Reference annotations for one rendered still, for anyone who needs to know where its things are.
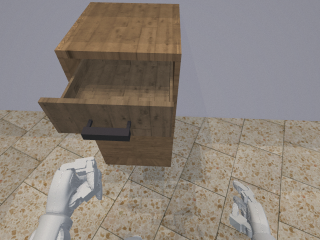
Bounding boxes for drawer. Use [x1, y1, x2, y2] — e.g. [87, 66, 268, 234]
[38, 59, 174, 137]

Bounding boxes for cabinet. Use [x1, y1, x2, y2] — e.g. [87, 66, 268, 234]
[54, 2, 182, 167]

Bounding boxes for left robot forearm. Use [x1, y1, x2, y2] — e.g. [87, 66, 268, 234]
[28, 213, 73, 240]

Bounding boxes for robot left hand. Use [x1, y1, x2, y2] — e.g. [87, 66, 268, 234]
[45, 156, 103, 217]

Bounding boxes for robot right hand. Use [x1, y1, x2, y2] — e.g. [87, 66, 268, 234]
[229, 180, 271, 239]

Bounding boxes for handle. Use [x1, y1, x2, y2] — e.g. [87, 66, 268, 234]
[81, 119, 131, 142]

